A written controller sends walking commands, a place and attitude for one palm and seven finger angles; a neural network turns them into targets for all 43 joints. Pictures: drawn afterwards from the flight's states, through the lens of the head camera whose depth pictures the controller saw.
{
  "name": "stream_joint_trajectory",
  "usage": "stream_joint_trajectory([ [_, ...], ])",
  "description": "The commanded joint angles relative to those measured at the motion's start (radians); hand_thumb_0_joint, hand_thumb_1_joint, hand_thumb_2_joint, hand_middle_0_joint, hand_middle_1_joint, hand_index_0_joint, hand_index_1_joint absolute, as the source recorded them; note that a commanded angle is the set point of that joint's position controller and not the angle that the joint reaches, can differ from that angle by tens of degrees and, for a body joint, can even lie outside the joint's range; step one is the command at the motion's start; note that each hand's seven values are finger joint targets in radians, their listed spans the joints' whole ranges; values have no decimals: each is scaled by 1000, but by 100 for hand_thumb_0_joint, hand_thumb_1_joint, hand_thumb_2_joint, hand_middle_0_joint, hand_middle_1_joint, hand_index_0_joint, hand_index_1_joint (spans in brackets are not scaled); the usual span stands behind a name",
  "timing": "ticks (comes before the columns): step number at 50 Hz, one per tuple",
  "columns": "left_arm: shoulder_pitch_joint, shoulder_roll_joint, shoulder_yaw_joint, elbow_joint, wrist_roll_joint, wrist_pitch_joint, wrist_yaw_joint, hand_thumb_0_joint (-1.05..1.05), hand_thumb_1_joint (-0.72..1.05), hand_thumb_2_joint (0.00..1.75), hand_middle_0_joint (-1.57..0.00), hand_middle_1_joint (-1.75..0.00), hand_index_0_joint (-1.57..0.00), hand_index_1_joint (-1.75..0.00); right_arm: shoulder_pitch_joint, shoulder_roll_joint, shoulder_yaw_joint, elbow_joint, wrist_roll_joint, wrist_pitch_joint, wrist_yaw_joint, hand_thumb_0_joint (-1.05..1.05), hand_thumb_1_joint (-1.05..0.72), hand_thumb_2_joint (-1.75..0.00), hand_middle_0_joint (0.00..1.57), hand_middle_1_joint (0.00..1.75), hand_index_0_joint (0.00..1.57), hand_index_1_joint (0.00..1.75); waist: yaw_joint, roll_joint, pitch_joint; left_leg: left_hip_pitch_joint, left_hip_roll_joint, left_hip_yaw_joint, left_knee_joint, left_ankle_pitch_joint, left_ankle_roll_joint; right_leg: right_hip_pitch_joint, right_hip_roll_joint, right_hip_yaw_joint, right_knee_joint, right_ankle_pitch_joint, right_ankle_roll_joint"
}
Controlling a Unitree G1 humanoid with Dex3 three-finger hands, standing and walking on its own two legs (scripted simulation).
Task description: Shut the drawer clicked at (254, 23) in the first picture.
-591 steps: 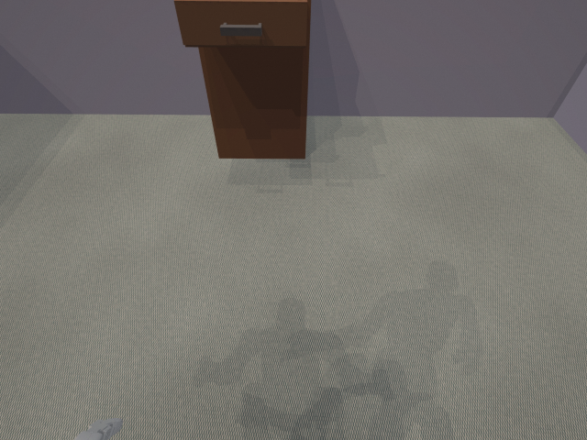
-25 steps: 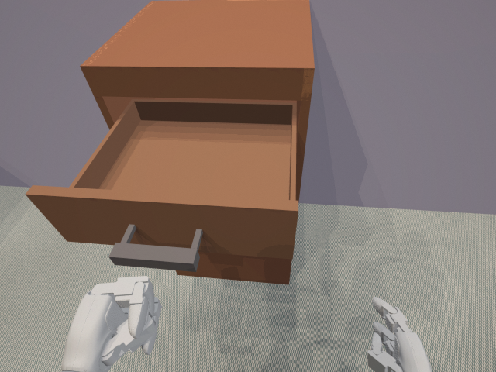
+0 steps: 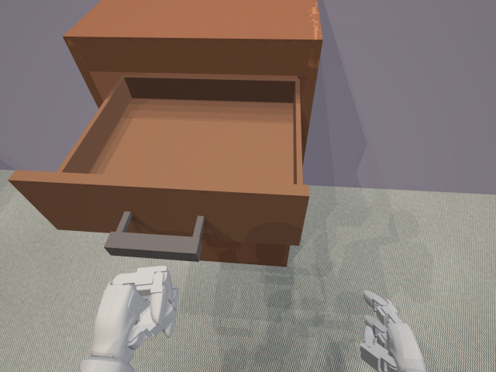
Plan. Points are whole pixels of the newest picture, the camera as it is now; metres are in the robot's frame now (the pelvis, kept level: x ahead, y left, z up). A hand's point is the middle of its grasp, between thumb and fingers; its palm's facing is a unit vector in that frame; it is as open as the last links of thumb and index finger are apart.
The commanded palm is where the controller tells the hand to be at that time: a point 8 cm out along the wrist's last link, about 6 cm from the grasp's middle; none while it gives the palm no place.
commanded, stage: bring the fist close to the handle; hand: left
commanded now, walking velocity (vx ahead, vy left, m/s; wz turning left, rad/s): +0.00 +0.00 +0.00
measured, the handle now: (158, 233) +0.31 +0.15 +0.08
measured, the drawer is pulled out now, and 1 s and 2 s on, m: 0.29 0.27 0.15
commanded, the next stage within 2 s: push the drawer shut in 0.42 s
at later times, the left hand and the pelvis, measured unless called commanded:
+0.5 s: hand (175, 303) +0.21 +0.11 +0.07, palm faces -0.03 -1.00 -0.05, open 3.3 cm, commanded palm +0.18 +0.16 +0.08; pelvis +0.00 +0.00 -0.01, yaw -1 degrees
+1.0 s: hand (182, 273) +0.25 +0.11 +0.07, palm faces -0.06 -1.00 -0.05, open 2.9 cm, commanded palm +0.24 +0.16 +0.08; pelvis +0.00 +0.00 +0.00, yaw +1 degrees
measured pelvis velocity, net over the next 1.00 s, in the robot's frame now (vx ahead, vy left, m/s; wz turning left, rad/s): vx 0.00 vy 0.00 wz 0.01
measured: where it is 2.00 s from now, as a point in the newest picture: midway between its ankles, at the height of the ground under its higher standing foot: outside the picture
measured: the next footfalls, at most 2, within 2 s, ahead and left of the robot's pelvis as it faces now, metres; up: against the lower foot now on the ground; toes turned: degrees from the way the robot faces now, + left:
none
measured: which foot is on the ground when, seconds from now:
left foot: down 0.00-1.00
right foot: down 0.00-1.00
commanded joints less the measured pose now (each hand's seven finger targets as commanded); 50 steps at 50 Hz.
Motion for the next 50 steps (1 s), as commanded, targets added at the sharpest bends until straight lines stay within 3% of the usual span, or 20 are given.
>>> stream_joint_trajectory([
  [1, -73, 56, 32, -155, 6, -55, 15, 0, 90, 90, -140, -160, -140, -160, -60, -115, -49, -173, 0, -35, -13, 0, -90, -90, 20, 30, 20, 30, -26, -100, -112, 20, 12, -60, -89, 228, 1, 52, -30, 107, -132, 254, 55],
  [4, -83, 88, 68, -245, -1, -67, 38, 0, 90, 90, -140, -160, -140, -160, -57, -108, -48, -184, 0, -29, -13, 0, -90, -90, 20, 30, 20, 30, -2, -34, -201, 59, 14, -60, -98, 276, 0, 102, -26, 100, -113, 291, 45],
  [6, -82, 73, 50, -276, -6, -70, 47, 0, 90, 90, -140, -160, -140, -160, -48, -103, -45, -190, 3, -27, -10, 0, -90, -90, 20, 30, 20, 30, -6, -11, -221, 78, 18, -58, -98, 316, -2, 108, -23, 90, -103, 332, 42],
  [8, -50, 53, 38, -259, -11, -65, 55, 0, 90, 90, -140, -160, -140, -160, -44, -102, -45, -188, 4, -23, -7, 0, -90, -90, 20, 30, 20, 30, -8, -28, -203, 74, 23, -62, -98, 334, -4, 100, -19, 81, -100, 346, 44],
  [11, -33, 2, -29, -209, 1, -42, 49, 0, 90, 90, -140, -160, -140, -160, -37, -110, -48, -190, 5, -15, -4, 0, -90, -90, 20, 30, 20, 30, -34, -73, -136, 52, 27, -70, -98, 318, -3, 60, -17, 73, -105, 335, 51],
  [14, 4, 18, -24, -168, 18, -11, 47, 0, 90, 90, -140, -160, -140, -160, -39, -118, -51, -198, 6, -2, -4, 0, -90, -90, 20, 30, 20, 30, -26, -100, -100, 26, 24, -72, -104, 284, -2, 58, -20, 77, -114, 305, 51],
  [17, -17, 45, -10, -210, 34, -5, 57, 0, 90, 90, -140, -160, -140, -160, -39, -116, -49, -219, 2, 11, -5, 0, -90, -90, 20, 30, 20, 30, -18, -94, -122, 21, 19, -64, -104, 261, 0, 67, -23, 86, -110, 287, 51],
  [19, -49, 101, 52, -239, 36, -19, 84, 0, 90, 90, -140, -160, -140, -160, -43, -112, -49, -215, -1, 18, -10, 0, -90, -90, 20, 30, 20, 30, -11, -86, -125, 11, 17, -59, -100, 243, 0, 75, -21, 97, -113, 264, 48],
  [23, -113, 72, 40, -286, 18, -73, 107, 0, 90, 90, -140, -160, -140, -160, -40, -100, -40, -209, -3, 8, -7, 0, -90, -90, 20, 30, 20, 30, -20, -33, -158, 37, 18, -60, -87, 250, -2, 59, -15, 96, -101, 258, 43],
  [27, -67, 30, -3, -236, 2, -70, 78, 0, 90, 90, -140, -160, -140, -160, -31, -111, -43, -197, 0, 0, -3, 0, -90, -90, 20, 30, 20, 30, -36, -47, -169, 39, 22, -62, -76, 279, -3, 66, -17, 95, -104, 315, 51],
  [30, -107, 21, -37, -171, 17, -31, 45, 0, 90, 90, -140, -160, -140, -160, -25, -123, -43, -194, 3, 8, -5, 0, -90, -90, 20, 30, 20, 30, -55, -79, -129, 16, 20, -65, -75, 252, 0, 49, -25, 103, -120, 298, 58],
  [32, -139, 41, -17, -139, 19, -4, 35, 0, 90, 90, -140, -160, -140, -160, -27, -127, -42, -196, 3, 16, -10, 0, -90, -90, 20, 30, 20, 30, -53, -107, -117, 0, 16, -65, -78, 225, 2, 53, -29, 113, -134, 273, 62],
  [34, -179, 110, 61, -120, 20, 10, 48, 0, 90, 90, -140, -160, -140, -160, -32, -132, -42, -191, 1, 27, -19, 0, -90, -90, 20, 30, 20, 30, -41, -129, -114, -17, 13, -60, -78, 212, 2, 76, -34, 136, -152, 255, 64],
  [37, -253, 112, 100, -166, 5, -2, 73, 0, 90, 90, -140, -160, -140, -160, -41, -115, -38, -192, 0, 29, -19, 0, -90, -90, 20, 30, 20, 30, -23, -76, -190, 21, 10, -50, -88, 257, 1, 132, -36, 136, -139, 322, 60],
  [39, -284, 99, 91, -158, 4, -8, 88, 0, 90, 90, -140, -160, -140, -160, -38, -115, -35, -180, 0, 30, -18, 0, -90, -90, 20, 30, 20, 30, -34, -38, -170, 44, 12, -55, -94, 285, -1, 111, -29, 112, -134, 342, 53],
  [40, -304, 75, 73, -142, 1, -9, 90, 0, 90, 90, -140, -160, -140, -160, -34, -113, -33, -171, 0, 28, -16, 0, -90, -90, 20, 30, 20, 30, -44, -45, -171, 48, 13, -55, -92, 287, -2, 105, -28, 108, -132, 346, 55],
  [44, -424, 85, 74, -87, -11, -19, 89, 0, 90, 90, -140, -160, -140, -160, -43, -125, -32, -143, 0, 22, -19, 0, -90, -90, 20, 30, 20, 30, -66, -77, -140, 28, 13, -61, -89, 238, -1, 86, -32, 124, -158, 288, 61],
  [47, -524, 80, 53, -48, -7, -25, 79, 0, 90, 90, -140, -160, -140, -160, -55, -128, -32, -127, 2, 18, -21, 0, -90, -90, 20, 30, 20, 30, -70, -46, -159, 43, 13, -64, -94, 211, 0, 68, -32, 129, -164, 240, 59],
  [49, -561, 108, 77, -14, -5, -19, 79, 0, 90, 90, -140, -160, -140, -160, -51, -134, -33, -114, 4, 17, -23, 0, -90, -90, 20, 30, 20, 30, -71, -57, -166, 46, 14, -67, -103, 208, 1, 82, -33, 129, -172, 227, 58],
  [50, -561, 91, 67, -6, -8, -17, 76, 0, 90, 90, -140, -160, -140, -160, -53, -130, -34, -114, 2, 17, -23, 0, -90, -90, 20, 30, 20, 30, -64, -63, -192, 53, 11, -62, -106, 216, 2, 102, -36, 134, -174, 242, 61],
])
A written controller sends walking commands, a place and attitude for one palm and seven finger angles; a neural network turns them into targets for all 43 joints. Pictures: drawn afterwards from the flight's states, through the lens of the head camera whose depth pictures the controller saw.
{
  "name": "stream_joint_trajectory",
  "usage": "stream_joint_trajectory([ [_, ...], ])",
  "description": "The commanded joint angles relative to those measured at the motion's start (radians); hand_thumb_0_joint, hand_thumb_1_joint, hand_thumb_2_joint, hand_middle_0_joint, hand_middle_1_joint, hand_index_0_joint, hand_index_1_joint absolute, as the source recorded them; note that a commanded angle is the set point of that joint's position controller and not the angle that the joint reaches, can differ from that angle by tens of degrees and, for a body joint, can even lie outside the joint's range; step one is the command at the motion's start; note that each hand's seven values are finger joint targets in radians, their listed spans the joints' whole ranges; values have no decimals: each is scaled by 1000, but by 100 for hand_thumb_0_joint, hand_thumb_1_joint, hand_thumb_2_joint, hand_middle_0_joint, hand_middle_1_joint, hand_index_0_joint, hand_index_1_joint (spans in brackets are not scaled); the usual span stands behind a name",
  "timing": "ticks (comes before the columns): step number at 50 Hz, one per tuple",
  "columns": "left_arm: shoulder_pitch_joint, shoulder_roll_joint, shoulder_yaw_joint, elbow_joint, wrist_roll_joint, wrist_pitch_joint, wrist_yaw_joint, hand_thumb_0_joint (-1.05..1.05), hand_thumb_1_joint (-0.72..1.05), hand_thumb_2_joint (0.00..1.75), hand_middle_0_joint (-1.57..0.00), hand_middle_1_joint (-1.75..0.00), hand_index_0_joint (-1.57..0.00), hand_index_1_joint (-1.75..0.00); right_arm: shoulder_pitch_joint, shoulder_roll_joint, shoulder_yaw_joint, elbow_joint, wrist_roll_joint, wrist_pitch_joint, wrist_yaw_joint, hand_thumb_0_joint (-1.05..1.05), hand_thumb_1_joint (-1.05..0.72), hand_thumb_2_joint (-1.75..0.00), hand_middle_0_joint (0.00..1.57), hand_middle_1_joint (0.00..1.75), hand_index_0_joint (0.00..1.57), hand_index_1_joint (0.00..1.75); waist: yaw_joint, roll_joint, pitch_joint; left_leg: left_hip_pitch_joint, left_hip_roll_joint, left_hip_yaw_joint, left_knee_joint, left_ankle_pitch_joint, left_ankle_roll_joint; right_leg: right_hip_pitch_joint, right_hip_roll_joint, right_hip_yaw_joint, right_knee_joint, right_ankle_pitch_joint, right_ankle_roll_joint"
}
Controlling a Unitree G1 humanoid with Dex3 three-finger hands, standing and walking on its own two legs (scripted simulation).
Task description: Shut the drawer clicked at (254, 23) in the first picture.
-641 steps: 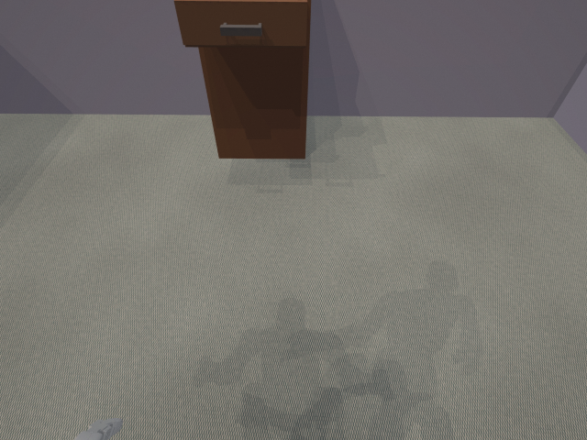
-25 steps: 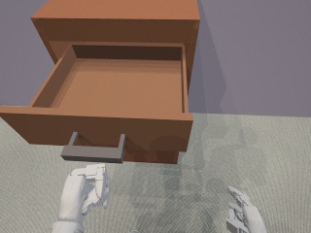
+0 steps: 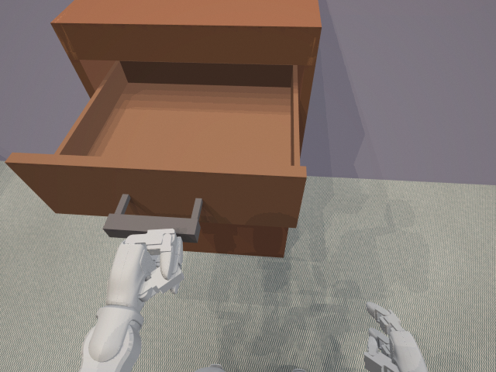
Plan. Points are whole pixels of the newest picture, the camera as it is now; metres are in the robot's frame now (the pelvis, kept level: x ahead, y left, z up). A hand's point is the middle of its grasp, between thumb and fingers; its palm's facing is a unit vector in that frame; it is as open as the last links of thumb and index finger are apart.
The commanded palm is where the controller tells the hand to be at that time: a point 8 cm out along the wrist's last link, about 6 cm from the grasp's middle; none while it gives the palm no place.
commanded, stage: push the drawer shut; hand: left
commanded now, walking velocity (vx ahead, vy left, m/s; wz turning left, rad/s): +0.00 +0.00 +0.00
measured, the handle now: (157, 215) +0.34 +0.15 +0.08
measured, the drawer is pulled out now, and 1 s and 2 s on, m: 0.27 0.15 0.02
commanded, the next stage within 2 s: none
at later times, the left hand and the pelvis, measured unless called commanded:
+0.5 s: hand (183, 228) +0.32 +0.11 +0.08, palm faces -0.09 -1.00 -0.04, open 3.0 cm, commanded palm +0.31 +0.17 +0.08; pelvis +0.00 +0.01 +0.01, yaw -1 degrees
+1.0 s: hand (192, 193) +0.38 +0.10 +0.08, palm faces -0.07 -1.00 -0.04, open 3.0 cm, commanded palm +0.37 +0.16 +0.08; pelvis -0.01 +0.02 +0.01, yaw -2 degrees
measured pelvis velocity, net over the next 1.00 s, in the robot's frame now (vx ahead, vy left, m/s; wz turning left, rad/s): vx -0.01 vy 0.02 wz -0.04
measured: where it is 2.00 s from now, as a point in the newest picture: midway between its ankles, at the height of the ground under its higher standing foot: outside the picture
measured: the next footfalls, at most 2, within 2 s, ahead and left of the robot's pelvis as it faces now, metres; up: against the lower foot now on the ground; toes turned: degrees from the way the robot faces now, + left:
none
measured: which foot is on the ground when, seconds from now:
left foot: down 0.00-1.00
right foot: down 0.00-1.00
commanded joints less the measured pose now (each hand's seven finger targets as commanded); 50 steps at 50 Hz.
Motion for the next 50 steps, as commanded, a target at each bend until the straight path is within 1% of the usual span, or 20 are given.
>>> stream_joint_trajectory([
  [1, -286, 42, 48, -181, -5, -55, 14, 0, 90, 90, -140, -160, -140, -160, -51, -107, -46, -137, 4, -57, -12, 0, -90, -90, 20, 30, 20, 30, -47, -61, -212, 99, 7, -46, -128, 216, 8, 139, -42, 148, -181, 247, 67],
  [4, -342, 74, 87, -112, -14, -38, 14, 0, 90, 90, -140, -160, -140, -160, -58, -112, -42, -117, 5, -50, -16, 0, -90, -90, 20, 30, 20, 30, -45, -75, -201, 85, 7, -46, -137, 208, 7, 158, -45, 161, -201, 236, 70],
  [8, -446, 73, 102, -48, -28, -34, 12, 0, 90, 90, -140, -160, -140, -160, -70, -110, -39, -102, 7, -44, -18, 0, -90, -90, 20, 30, 20, 30, -45, -98, -191, 79, 4, -42, -154, 191, 5, 176, -50, 176, -222, 218, 74],
  [14, -493, 98, 157, 40, -38, -41, 15, 0, 90, 90, -140, -160, -140, -160, -68, -112, -43, -84, 6, -37, -14, 0, -90, -90, 20, 30, 20, 30, -26, -91, -215, 97, 5, -35, -178, 235, 2, 222, -49, 167, -220, 294, 72],
  [18, -515, 81, 153, 61, -41, -54, 13, 0, 90, 90, -140, -160, -140, -160, -66, -109, -47, -81, 7, -37, -7, 0, -90, -90, 20, 30, 20, 30, -20, -66, -216, 121, 6, -29, -191, 250, -2, 221, -45, 155, -217, 324, 68],
  [19, -511, 103, 173, 98, -37, -54, 16, 0, 90, 90, -140, -160, -140, -160, -62, -115, -48, -73, 4, -32, -8, 0, -90, -90, 20, 30, 20, 30, -23, -106, -205, 109, 9, -29, -190, 246, 2, 221, -44, 159, -222, 315, 72],
  [22, -615, 82, 149, 114, -31, -68, 16, 0, 90, 90, -140, -160, -140, -160, -60, -111, -50, -63, 6, -30, -7, 0, -90, -90, 20, 30, 20, 30, -40, -76, -192, 113, 7, -26, -188, 231, 0, 195, -44, 161, -222, 302, 71],
  [24, -635, 118, 186, 157, -28, -72, 24, 0, 90, 90, -140, -160, -140, -160, -54, -118, -51, -52, 6, -25, -9, 0, -90, -90, 20, 30, 20, 30, -36, -92, -180, 103, 9, -29, -191, 224, 2, 190, -42, 163, -225, 279, 70],
  [26, -693, 89, 158, 161, -27, -77, 23, 0, 90, 90, -140, -160, -140, -160, -50, -112, -52, -47, 7, -23, -8, 0, -90, -90, 20, 30, 20, 30, -46, -81, -213, 119, 7, -26, -188, 236, 3, 196, -44, 164, -220, 302, 71],
  [28, -705, 106, 181, 195, -27, -78, 24, 0, 90, 90, -140, -160, -140, -160, -46, -114, -54, -40, 8, -19, -8, 0, -90, -90, 20, 30, 20, 30, -37, -57, -235, 127, 7, -26, -193, 244, -1, 199, -41, 159, -214, 307, 66],
  [29, -738, 111, 174, 201, -21, -81, 28, 0, 90, 90, -140, -160, -140, -160, -41, -119, -55, -32, 7, -16, -10, 0, -90, -90, 20, 30, 20, 30, -51, -72, -231, 132, 10, -29, -191, 246, 3, 186, -40, 155, -213, 305, 69],
  [32, -806, 83, 152, 221, -21, -85, 32, 0, 90, 90, -140, -160, -140, -160, -30, -116, -58, -21, 7, -17, -10, 0, -90, -90, 20, 30, 20, 30, -55, -47, -265, 165, 12, -35, -193, 259, 0, 167, -34, 139, -200, 312, 64],
  [35, -839, 91, 162, 277, -16, -85, 42, 0, 90, 90, -140, -160, -140, -160, -13, -123, -59, -8, 5, -10, -10, 0, -90, -90, 20, 30, 20, 30, -60, -84, -269, 163, 17, -44, -198, 276, 0, 164, -29, 129, -194, 324, 64],
  [36, -878, 70, 137, 276, -12, -87, 41, 0, 90, 90, -140, -160, -140, -160, -10, -120, -59, -6, 6, -10, -10, 0, -90, -90, 20, 30, 20, 30, -66, -62, -275, 173, 15, -43, -195, 281, -1, 156, -29, 130, -191, 331, 63],
  [37, -896, 66, 141, 305, -14, -85, 44, 0, 90, 90, -140, -160, -140, -160, -5, -120, -60, 0, 5, -10, -9, 0, -90, -90, 20, 30, 20, 30, -71, -78, -268, 172, 17, -46, -196, 272, -1, 144, -28, 125, -193, 320, 64],
  [39, -919, 108, 175, 342, -9, -90, 50, 0, 90, 90, -140, -160, -140, -160, 4, -126, -60, 10, 4, -5, -11, 0, -90, -90, 20, 30, 20, 30, -70, -91, -259, 157, 19, -46, -198, 264, 1, 147, -25, 128, -195, 309, 65],
  [43, -979, 82, 165, 382, -7, -101, 54, 0, 90, 90, -140, -160, -140, -160, 19, -121, -60, 13, 1, -2, -4, 0, -90, -90, 20, 30, 20, 30, -65, -49, -286, 179, 15, -49, -204, 290, -4, 146, -22, 122, -186, 331, 57],
  [45, -987, 101, 190, 389, 0, -109, 60, 0, 90, 90, -140, -160, -140, -160, 37, -123, -65, 17, -3, 1, -1, 0, -90, -90, 20, 30, 20, 30, -57, -30, -328, 206, 18, -49, -199, 338, -6, 153, -19, 121, -176, 367, 56],
  [46, -997, 74, 161, 398, 3, -111, 59, 0, 90, 90, -140, -160, -140, -160, 39, -122, -64, 18, -1, 3, 3, 0, -90, -90, 20, 30, 20, 30, -64, -28, -322, 218, 20, -56, -202, 347, -10, 136, -17, 112, -172, 363, 53],
  [50, -1040, 112, 207, 480, 5, -122, 69, 0, 90, 90, -140, -160, -140, -160, 61, -127, -67, 28, -6, 10, 6, 0, -90, -90, 20, 30, 20, 30, -67, -79, -288, 171, 20, -50, -206, 312, -6, 139, -11, 118, -180, 347, 56],
])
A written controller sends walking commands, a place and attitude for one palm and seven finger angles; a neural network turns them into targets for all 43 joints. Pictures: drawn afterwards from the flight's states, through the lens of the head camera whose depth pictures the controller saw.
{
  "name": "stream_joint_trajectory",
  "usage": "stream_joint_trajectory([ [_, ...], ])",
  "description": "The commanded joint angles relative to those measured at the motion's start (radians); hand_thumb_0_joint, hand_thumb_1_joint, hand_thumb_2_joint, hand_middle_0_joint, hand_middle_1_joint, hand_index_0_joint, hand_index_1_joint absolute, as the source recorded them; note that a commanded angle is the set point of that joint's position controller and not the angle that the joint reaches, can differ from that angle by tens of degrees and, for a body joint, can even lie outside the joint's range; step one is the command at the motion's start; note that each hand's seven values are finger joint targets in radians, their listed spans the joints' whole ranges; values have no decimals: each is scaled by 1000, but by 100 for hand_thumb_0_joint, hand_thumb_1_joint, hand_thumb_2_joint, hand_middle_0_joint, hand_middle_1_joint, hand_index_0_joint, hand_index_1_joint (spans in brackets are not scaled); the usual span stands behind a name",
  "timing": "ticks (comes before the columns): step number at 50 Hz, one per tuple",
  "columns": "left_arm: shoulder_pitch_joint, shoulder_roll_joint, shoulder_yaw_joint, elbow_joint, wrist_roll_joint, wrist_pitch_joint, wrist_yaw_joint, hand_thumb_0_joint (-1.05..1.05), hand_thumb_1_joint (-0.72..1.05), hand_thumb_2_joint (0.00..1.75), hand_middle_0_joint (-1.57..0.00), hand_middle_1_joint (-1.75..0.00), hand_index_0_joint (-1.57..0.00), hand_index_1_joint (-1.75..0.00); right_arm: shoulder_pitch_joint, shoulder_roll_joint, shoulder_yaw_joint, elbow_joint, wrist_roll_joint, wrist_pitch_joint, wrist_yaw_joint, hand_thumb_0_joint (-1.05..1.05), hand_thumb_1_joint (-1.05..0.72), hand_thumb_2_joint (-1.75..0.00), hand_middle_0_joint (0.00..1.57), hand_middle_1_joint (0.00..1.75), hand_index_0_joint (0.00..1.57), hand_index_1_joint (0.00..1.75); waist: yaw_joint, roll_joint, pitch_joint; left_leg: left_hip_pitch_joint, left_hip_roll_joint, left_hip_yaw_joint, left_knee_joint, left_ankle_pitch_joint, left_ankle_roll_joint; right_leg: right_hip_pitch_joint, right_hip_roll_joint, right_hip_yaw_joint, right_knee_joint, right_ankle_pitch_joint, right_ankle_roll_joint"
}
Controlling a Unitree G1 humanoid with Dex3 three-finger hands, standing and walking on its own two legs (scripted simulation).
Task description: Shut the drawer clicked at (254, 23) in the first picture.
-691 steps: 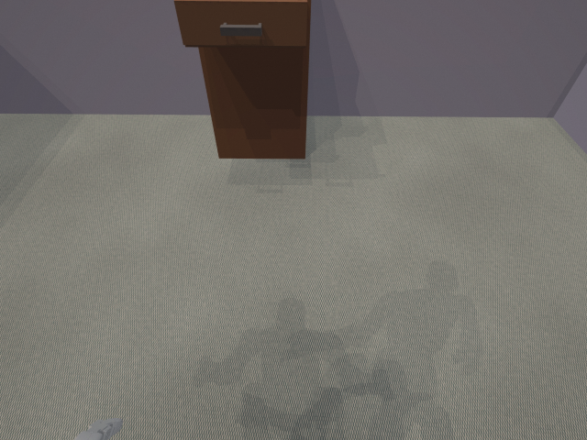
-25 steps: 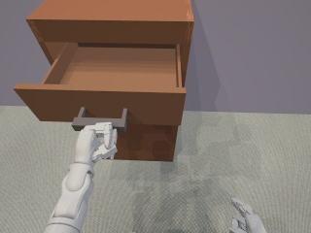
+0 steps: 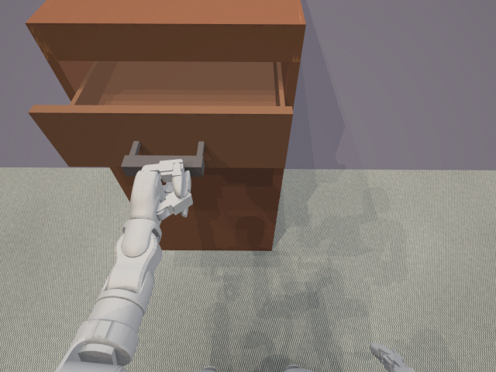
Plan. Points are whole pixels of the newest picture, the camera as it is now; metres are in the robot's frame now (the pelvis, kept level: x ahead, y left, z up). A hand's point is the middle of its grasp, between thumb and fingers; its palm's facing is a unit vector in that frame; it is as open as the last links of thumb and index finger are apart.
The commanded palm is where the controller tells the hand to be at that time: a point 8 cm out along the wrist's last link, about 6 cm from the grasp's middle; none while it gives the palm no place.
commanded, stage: push the drawer shut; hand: left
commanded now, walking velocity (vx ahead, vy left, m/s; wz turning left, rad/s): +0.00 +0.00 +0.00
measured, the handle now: (166, 156) +0.46 +0.14 +0.07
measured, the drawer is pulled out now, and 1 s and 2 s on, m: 0.15 0.02 0.00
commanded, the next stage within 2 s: pull the fist back off the drawer in 1.42 s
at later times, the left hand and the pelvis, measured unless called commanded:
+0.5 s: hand (191, 165) +0.44 +0.10 +0.07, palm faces -0.01 -1.00 -0.04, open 3.1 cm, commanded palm +0.43 +0.15 +0.07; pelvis -0.01 +0.00 +0.00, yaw -1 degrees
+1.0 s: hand (196, 138) +0.51 +0.09 +0.07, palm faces -0.01 -1.00 -0.02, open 3.2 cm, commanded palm +0.50 +0.15 +0.07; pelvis -0.01 +0.00 -0.01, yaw -2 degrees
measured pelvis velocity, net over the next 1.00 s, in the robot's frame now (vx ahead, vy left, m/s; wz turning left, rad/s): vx -0.01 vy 0.00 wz -0.03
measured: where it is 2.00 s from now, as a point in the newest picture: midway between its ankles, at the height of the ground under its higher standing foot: outside the picture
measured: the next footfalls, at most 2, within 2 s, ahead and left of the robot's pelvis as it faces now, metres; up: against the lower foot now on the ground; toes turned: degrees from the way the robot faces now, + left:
none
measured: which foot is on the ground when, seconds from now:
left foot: down 0.00-1.00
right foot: down 0.00-1.00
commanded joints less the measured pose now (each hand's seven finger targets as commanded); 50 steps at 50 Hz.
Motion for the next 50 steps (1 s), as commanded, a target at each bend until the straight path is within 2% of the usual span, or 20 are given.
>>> stream_joint_trajectory([
  [1, -454, 98, 58, -165, -5, -86, 30, 0, 90, 90, -140, -160, -140, -160, 24, -137, -51, -106, -2, -36, -7, 0, -90, -90, 20, 30, 20, 30, -36, -59, -283, 148, 23, -91, -112, 238, -28, 123, -8, 72, -104, 270, 33],
  [3, -510, 103, 66, -143, -2, -98, 36, 0, 90, 90, -140, -160, -140, -160, 37, -138, -54, -96, -4, -37, -7, 0, -90, -90, 20, 30, 20, 30, -45, -60, -285, 144, 23, -93, -109, 222, -26, 108, -7, 73, -103, 254, 34],
  [4, -500, 145, 106, -111, 0, -100, 40, 0, 90, 90, -140, -160, -140, -160, 47, -145, -57, -92, -6, -35, -8, 0, -90, -90, 20, 30, 20, 30, -38, -79, -287, 132, 24, -92, -105, 221, -23, 113, -4, 78, -103, 251, 34],
  [6, -527, 169, 126, -95, 5, -110, 42, 0, 90, 90, -140, -160, -140, -160, 56, -140, -55, -90, -8, -33, -7, 0, -90, -90, 20, 30, 20, 30, -32, -60, -308, 116, 17, -83, -107, 220, -24, 147, -8, 89, -103, 269, 34],
  [8, -574, 152, 107, -65, 7, -115, 35, 0, 90, 90, -140, -160, -140, -160, 61, -139, -53, -88, -7, -31, -6, 0, -90, -90, 20, 30, 20, 30, -43, -31, -309, 113, 15, -79, -101, 207, -23, 132, -8, 92, -104, 261, 34],
  [9, -608, 192, 137, -47, 12, -119, 39, 0, 90, 90, -140, -160, -140, -160, 75, -144, -55, -77, -9, -30, -8, 0, -90, -90, 20, 30, 20, 30, -48, -41, -313, 107, 17, -83, -99, 200, -22, 129, -7, 94, -102, 251, 35],
  [12, -655, 213, 158, 8, 13, -129, 37, 0, 90, 90, -140, -160, -140, -160, 86, -145, -55, -74, -11, -26, -10, 0, -90, -90, 20, 30, 20, 30, -54, -45, -315, 86, 14, -75, -99, 171, -20, 133, -7, 102, -112, 232, 38],
  [14, -688, 215, 158, 33, 12, -138, 31, 0, 90, 90, -140, -160, -140, -160, 100, -145, -55, -70, -12, -29, -12, 0, -90, -90, 20, 30, 20, 30, -61, -49, -332, 89, 15, -78, -97, 177, -17, 133, -2, 103, -108, 242, 38],
  [16, -719, 204, 156, 43, 8, -148, 25, 0, 90, 90, -140, -160, -140, -160, 110, -145, -56, -66, -15, -30, -8, 0, -90, -90, 20, 30, 20, 30, -62, -4, -362, 117, 14, -78, -93, 198, -20, 121, -3, 99, -102, 255, 36],
  [19, -768, 245, 186, 117, 8, -154, 19, 0, 90, 90, -140, -160, -140, -160, 136, -151, -54, -54, -16, -29, -8, 0, -90, -90, 20, 30, 20, 30, -73, -41, -341, 88, 16, -86, -91, 186, -18, 114, 4, 99, -100, 246, 36],
  [22, -813, 236, 182, 169, 9, -166, 11, 0, 90, 90, -140, -160, -140, -160, 149, -153, -56, -49, -18, -29, -8, 0, -90, -90, 20, 30, 20, 30, -86, -48, -346, 74, 15, -79, -83, 180, -15, 106, 3, 104, -102, 247, 38],
  [24, -860, 272, 211, 185, 13, -180, 12, 0, 90, 90, -140, -160, -140, -160, 169, -154, -57, -43, -21, -31, -6, 0, -90, -90, 20, 30, 20, 30, -82, -35, -356, 70, 13, -81, -81, 182, -15, 107, 6, 105, -94, 248, 37],
  [27, -898, 259, 202, 214, 17, -194, 7, 0, 90, 90, -140, -160, -140, -160, 182, -154, -59, -36, -25, -29, -1, 0, -90, -90, 20, 30, 20, 30, -91, -7, -384, 97, 15, -82, -69, 207, -17, 80, 6, 100, -86, 263, 36],
  [31, -968, 310, 230, 300, 30, -201, 0, 0, 90, 90, -140, -160, -140, -160, 210, -162, -56, -30, -28, -25, -2, 0, -90, -90, 20, 30, 20, 30, -115, -51, -353, 30, 14, -79, -60, 151, -9, 66, 10, 109, -90, 220, 42],
  [35, -1024, 365, 268, 342, 42, -205, -2, 0, 90, 90, -140, -160, -140, -160, 240, -170, -52, -27, -34, -22, -1, 0, -90, -90, 20, 30, 20, 30, -118, -15, -391, 24, 12, -81, -45, 169, -8, 60, 12, 113, -77, 235, 40],
  [38, -1048, 359, 269, 351, 46, -209, -6, 0, 90, 90, -140, -160, -140, -160, 256, -166, -55, -27, -39, -20, 3, 0, -90, -90, 20, 30, 20, 30, -119, 7, -438, 48, 13, -83, -33, 212, -9, 58, 15, 109, -66, 268, 39],
  [40, -1036, 399, 301, 377, 50, -210, -9, 0, 90, 90, -140, -160, -140, -160, 272, -172, -56, -27, -41, -13, 6, 0, -90, -90, 20, 30, 20, 30, -117, 3, -449, 49, 16, -85, -26, 242, -10, 62, 18, 107, -58, 294, 38],
  [43, -1082, 361, 267, 385, 55, -208, -12, 0, 90, 90, -140, -160, -140, -160, 283, -169, -57, -29, -45, -8, 12, 0, -90, -90, 20, 30, 20, 30, -133, 21, -443, 54, 18, -85, -22, 242, -9, 33, 22, 104, -60, 286, 39],
  [47, -1126, 401, 286, 433, 67, -199, -8, 0, 90, 90, -140, -160, -140, -160, 310, -181, -57, -19, -48, 3, 13, 0, -90, -90, 20, 30, 20, 30, -158, -4, -411, 24, 20, -90, -13, 234, -5, 6, 24, 102, -62, 276, 40],
  [50, -1148, 429, 308, 450, 79, -198, -1, 0, 90, 90, -140, -160, -140, -160, 322, -186, -54, -20, -53, 9, 14, 0, -90, -90, 20, 30, 20, 30, -159, 17, -432, 19, 18, -89, -3, 246, -4, 0, 24, 102, -55, 283, 40],
])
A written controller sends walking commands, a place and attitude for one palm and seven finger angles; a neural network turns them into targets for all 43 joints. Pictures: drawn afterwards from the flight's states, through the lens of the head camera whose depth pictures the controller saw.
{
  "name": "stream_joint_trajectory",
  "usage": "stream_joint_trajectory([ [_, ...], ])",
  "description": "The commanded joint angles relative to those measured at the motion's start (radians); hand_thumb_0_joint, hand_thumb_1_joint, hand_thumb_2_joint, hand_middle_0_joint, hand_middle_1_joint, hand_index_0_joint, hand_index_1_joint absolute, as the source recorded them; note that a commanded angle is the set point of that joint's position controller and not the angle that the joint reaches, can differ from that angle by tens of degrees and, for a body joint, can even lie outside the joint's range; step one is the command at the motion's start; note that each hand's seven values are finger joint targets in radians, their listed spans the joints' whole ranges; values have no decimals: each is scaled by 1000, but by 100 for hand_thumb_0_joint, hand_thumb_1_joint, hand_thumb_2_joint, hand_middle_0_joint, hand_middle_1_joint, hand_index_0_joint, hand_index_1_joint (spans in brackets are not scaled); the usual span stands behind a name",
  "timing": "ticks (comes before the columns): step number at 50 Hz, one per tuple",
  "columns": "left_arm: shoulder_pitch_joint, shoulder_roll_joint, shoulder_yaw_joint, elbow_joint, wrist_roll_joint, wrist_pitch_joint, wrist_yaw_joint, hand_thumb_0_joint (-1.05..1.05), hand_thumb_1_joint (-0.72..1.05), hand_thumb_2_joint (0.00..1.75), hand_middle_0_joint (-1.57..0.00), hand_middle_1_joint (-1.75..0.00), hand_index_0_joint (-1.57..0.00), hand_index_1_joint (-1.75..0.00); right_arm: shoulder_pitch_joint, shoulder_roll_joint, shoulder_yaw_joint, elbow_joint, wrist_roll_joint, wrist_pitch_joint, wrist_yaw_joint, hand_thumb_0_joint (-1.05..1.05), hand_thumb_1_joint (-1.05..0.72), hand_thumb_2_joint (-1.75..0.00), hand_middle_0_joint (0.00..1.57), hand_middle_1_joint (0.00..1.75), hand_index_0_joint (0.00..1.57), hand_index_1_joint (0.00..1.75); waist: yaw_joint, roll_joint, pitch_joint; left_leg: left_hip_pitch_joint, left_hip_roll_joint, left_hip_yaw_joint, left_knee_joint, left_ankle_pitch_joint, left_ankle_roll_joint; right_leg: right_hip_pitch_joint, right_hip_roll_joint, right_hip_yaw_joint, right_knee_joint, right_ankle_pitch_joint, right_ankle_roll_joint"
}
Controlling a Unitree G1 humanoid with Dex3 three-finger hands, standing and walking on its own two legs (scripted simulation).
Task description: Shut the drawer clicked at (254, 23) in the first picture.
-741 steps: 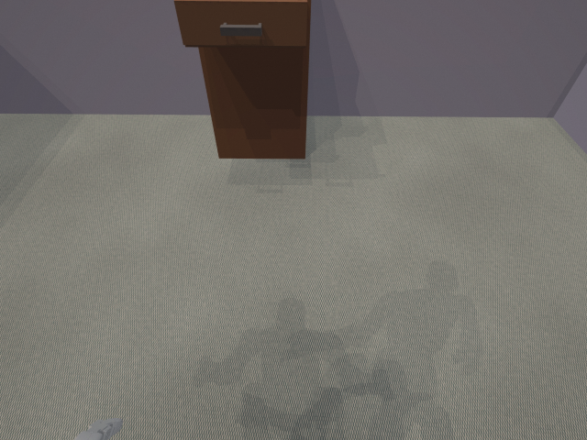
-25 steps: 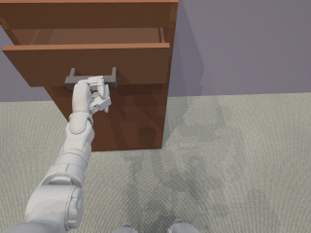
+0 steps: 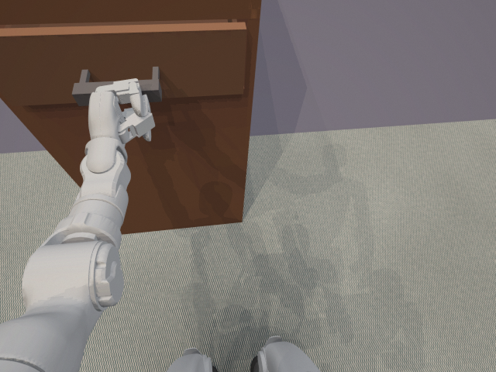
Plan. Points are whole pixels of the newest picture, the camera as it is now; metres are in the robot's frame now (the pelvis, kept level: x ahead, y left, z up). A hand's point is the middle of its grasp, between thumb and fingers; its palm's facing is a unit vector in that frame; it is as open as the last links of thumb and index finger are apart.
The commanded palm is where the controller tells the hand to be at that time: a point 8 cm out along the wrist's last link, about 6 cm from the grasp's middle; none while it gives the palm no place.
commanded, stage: push the drawer shut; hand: left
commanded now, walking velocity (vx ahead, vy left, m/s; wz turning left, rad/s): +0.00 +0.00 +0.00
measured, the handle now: (120, 83) +0.59 +0.16 +0.08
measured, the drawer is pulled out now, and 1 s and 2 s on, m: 0.02 0.00 0.00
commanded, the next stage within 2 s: pull the fist back off the drawer in 0.42 s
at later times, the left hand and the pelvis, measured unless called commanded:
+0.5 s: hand (141, 105) +0.54 +0.12 +0.08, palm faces +0.04 -1.00 -0.03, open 3.1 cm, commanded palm +0.56 +0.16 +0.09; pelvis -0.01 +0.01 -0.01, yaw +1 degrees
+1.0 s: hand (149, 108) +0.53 +0.11 +0.08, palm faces +0.03 -1.00 -0.03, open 2.9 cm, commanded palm +0.50 +0.15 +0.09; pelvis +0.00 +0.02 -0.01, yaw +0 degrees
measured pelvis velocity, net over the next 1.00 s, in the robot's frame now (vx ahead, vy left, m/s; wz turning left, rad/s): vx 0.00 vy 0.02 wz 0.00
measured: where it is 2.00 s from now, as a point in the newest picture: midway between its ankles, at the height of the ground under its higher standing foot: outside the picture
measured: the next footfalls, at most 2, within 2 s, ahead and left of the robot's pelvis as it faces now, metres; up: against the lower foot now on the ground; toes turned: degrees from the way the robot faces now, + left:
none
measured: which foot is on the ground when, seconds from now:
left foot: down 0.00-1.00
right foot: down 0.00-1.00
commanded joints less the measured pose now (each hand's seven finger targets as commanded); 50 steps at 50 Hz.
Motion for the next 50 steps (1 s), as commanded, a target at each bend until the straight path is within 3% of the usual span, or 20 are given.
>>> stream_joint_trajectory([
  [1, -581, 259, 47, -205, -4, -63, 34, 0, 90, 90, -140, -160, -140, -160, 171, -166, -56, -50, -5, -15, -13, 0, -90, -90, 20, 30, 20, 30, -47, 12, -417, 207, -9, -95, -75, 250, -6, 186, -1, 100, -108, 267, 45],
  [2, -589, 282, 59, -191, 2, -60, 36, 0, 90, 90, -140, -160, -140, -160, 181, -170, -54, -48, -7, -12, -14, 0, -90, -90, 20, 30, 20, 30, -49, 1, -411, 194, -7, -100, -75, 246, -6, 186, 0, 98, -108, 260, 44],
  [4, -633, 286, 57, -205, 8, -64, 37, 0, 90, 90, -140, -160, -140, -160, 190, -169, -54, -48, -11, -11, -12, 0, -90, -90, 20, 30, 20, 30, -52, 49, -430, 221, -8, -105, -70, 265, -8, 166, 1, 94, -98, 267, 41],
  [7, -637, 300, 65, -199, 17, -63, 38, 0, 90, 90, -140, -160, -140, -160, 204, -172, -55, -49, -15, -4, -9, 0, -90, -90, 20, 30, 20, 30, -51, 70, -485, 252, -5, -111, -59, 314, -12, 162, 3, 88, -88, 292, 39],
  [10, -677, 313, 71, -194, 22, -60, 40, 0, 90, 90, -140, -160, -140, -160, 221, -178, -57, -40, -19, 2, -7, 0, -90, -90, 20, 30, 20, 30, -70, 65, -495, 272, 2, -122, -49, 348, -11, 135, 5, 80, -82, 310, 41],
  [12, -711, 288, 50, -185, 21, -55, 42, 0, 90, 90, -140, -160, -140, -160, 226, -177, -59, -33, -19, 7, -7, 0, -90, -90, 20, 30, 20, 30, -89, 57, -469, 275, 5, -124, -49, 338, -11, 110, 8, 76, -91, 295, 44],
  [13, -712, 303, 63, -167, 25, -51, 47, 0, 90, 90, -140, -160, -140, -160, 228, -180, -58, -31, -20, 9, -7, 0, -90, -90, 20, 30, 20, 30, -85, 57, -452, 256, 3, -127, -51, 312, -11, 102, 8, 77, -95, 267, 43],
  [14, -752, 283, 39, -178, 27, -53, 52, 0, 90, 90, -140, -160, -140, -160, 229, -179, -56, -28, -20, 9, -8, 0, -90, -90, 20, 30, 20, 30, -105, 65, -438, 269, 6, -132, -53, 301, -10, 74, 8, 74, -96, 253, 43],
  [18, -808, 260, 9, -158, 38, -61, 72, 0, 90, 90, -140, -160, -140, -160, 235, -185, -55, -10, -26, 3, -6, 0, -90, -90, 20, 30, 20, 30, -126, 100, -416, 296, 15, -163, -56, 255, -16, -15, 8, 60, -96, 172, 39],
  [20, -852, 245, -12, -170, 44, -73, 81, 0, 90, 90, -140, -160, -140, -160, 239, -187, -55, -6, -29, -3, -5, 0, -90, -90, 20, 30, 20, 30, -137, 133, -442, 331, 17, -178, -55, 253, -19, -47, 9, 57, -90, 156, 38],
  [21, -858, 265, 3, -169, 44, -74, 88, 0, 90, 90, -140, -160, -140, -160, 239, -189, -54, -3, -31, -5, -6, 0, -90, -90, 20, 30, 20, 30, -138, 128, -449, 323, 16, -175, -52, 245, -18, -44, 10, 57, -90, 150, 38],
  [25, -901, 245, -37, -148, 51, -73, 97, 0, 90, 90, -140, -160, -140, -160, 242, -197, -51, 3, -29, -13, -8, 0, -90, -90, 20, 30, 20, 30, -169, 125, -435, 318, 20, -192, -63, 175, -17, -81, 9, 55, -97, 101, 40],
  [27, -909, 237, -44, -149, 51, -70, 102, 0, 90, 90, -140, -160, -140, -160, 242, -199, -50, 3, -31, -18, -11, 0, -90, -90, 20, 30, 20, 30, -171, 132, -443, 324, 20, -200, -69, 156, -17, -89, 7, 52, -95, 91, 38],
  [30, -890, 259, -18, -143, 51, -69, 104, 0, 90, 90, -140, -160, -140, -160, 244, -202, -49, 1, -34, -20, -5, 0, -90, -90, 20, 30, 20, 30, -147, 156, -475, 346, 20, -209, -69, 182, -24, -80, 7, 45, -82, 103, 33],
  [31, -868, 258, -13, -118, 51, -63, 105, 0, 90, 90, -140, -160, -140, -160, 241, -202, -49, 1, -34, -18, -3, 0, -90, -90, 20, 30, 20, 30, -142, 133, -462, 333, 19, -210, -72, 170, -24, -75, 7, 43, -85, 97, 33],
  [35, -850, 220, -30, -110, 43, -55, 101, 0, 90, 90, -140, -160, -140, -160, 232, -205, -49, -5, -34, -19, 3, 0, -90, -90, 20, 30, 20, 30, -144, 121, -428, 320, 22, -216, -81, 132, -23, -89, 5, 41, -90, 80, 35],
  [38, -808, 262, 10, -112, 40, -55, 102, 0, 90, 90, -140, -160, -140, -160, 230, -209, -50, -12, -34, -17, 4, 0, -90, -90, 20, 30, 20, 30, -118, 106, -429, 304, 21, -214, -88, 126, -25, -63, 5, 40, -86, 77, 31],
  [41, -769, 191, -33, -129, 34, -63, 95, 0, 90, 90, -140, -160, -140, -160, 217, -204, -55, -19, -32, -14, 12, 0, -90, -90, 20, 30, 20, 30, -110, 123, -420, 345, 31, -233, -94, 142, -33, -96, 4, 33, -77, 87, 30],
  [47, -639, 190, -3, -168, 23, -62, 100, 0, 90, 90, -140, -160, -140, -160, 211, -199, -62, -35, -27, 4, 18, 0, -90, -90, 20, 30, 20, 30, -66, 58, -445, 328, 19, -186, -89, 227, -27, -2, 9, 37, -85, 136, 29],
  [50, -544, 181, 5, -201, 21, -63, 97, 0, 90, 90, -140, -160, -140, -160, 203, -189, -65, -51, -23, 18, 21, 0, -90, -90, 20, 30, 20, 30, -29, 66, -466, 353, 16, -167, -89, 314, -32, 46, 11, 36, -81, 204, 24],
])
